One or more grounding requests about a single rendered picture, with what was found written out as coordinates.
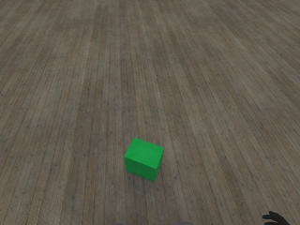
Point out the robot right hand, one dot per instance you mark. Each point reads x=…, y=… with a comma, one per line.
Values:
x=279, y=220

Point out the carton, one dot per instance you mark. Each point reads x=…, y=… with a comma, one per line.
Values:
x=144, y=159

